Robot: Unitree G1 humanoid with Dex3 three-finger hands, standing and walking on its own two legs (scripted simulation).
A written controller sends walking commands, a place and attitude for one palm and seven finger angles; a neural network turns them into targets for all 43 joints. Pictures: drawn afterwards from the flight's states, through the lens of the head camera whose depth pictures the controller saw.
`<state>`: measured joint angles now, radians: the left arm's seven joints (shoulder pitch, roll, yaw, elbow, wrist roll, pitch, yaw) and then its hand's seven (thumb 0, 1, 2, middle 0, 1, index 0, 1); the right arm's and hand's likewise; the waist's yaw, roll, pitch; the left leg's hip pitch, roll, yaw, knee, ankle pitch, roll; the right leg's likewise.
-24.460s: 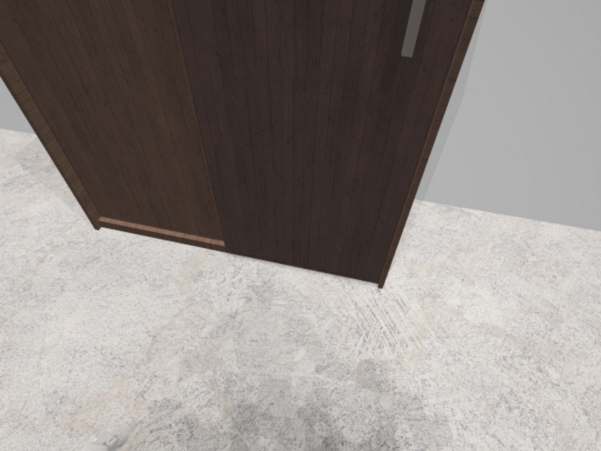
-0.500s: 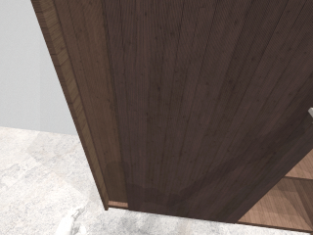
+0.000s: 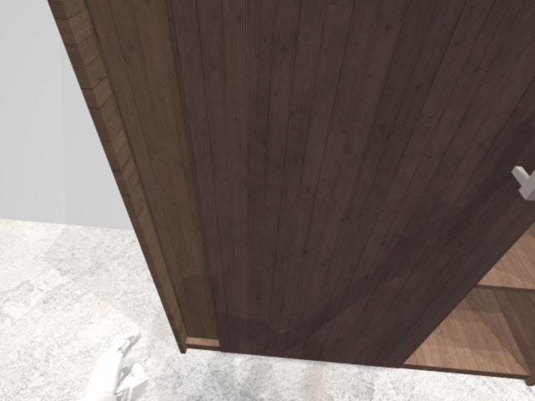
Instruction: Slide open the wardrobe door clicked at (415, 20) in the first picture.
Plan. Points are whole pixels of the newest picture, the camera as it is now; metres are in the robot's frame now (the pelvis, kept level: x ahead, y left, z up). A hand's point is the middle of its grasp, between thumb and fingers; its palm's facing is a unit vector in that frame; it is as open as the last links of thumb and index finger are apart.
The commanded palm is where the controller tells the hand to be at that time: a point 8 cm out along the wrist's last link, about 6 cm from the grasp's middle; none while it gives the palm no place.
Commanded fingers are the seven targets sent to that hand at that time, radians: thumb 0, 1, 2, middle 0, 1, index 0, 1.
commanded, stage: stop walking and hold the door there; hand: right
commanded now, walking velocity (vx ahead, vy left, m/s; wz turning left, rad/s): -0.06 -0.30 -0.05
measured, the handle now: out of the picture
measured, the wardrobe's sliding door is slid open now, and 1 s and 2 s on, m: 0.47 0.47 0.47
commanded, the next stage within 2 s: loosen the grip on the handle in 1.64 s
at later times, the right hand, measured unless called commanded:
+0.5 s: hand out of the picture +0.25 -0.32 +0.21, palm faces +0.43 +0.86 -0.27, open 4.6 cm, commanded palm +0.21 -0.38 +0.21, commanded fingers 0.00 -0.90 -0.90 0.45 1.40 0.45 1.40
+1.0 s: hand out of the picture +0.23 -0.32 +0.21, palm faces +0.14 +0.97 -0.19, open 4.6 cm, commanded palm +0.20 -0.40 +0.21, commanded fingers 0.00 -0.90 -0.90 0.45 1.40 0.45 1.40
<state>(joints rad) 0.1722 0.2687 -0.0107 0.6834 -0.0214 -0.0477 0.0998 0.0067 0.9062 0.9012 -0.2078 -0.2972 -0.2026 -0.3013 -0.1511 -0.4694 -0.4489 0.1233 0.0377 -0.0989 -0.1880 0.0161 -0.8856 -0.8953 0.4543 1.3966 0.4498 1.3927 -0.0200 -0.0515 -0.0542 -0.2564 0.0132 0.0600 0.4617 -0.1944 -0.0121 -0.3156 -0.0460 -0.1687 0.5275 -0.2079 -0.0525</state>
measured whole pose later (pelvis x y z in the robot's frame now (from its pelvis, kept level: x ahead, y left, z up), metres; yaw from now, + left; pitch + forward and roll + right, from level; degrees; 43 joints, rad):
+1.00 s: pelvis -0.10 -0.18 -0.01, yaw +0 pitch -4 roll +1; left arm 0.11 0.15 -0.05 0.65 -0.03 -0.03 0.04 0.01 0.91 0.90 -0.21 -0.30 -0.20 -0.30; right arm -0.21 -0.29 -0.11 -0.22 0.06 -0.05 -0.10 0.01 -0.88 -0.90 0.46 1.40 0.46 1.40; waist 0.03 -0.04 0.10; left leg -0.29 0.01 0.10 0.62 -0.27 0.03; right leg -0.41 -0.09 -0.01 0.92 -0.45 0.04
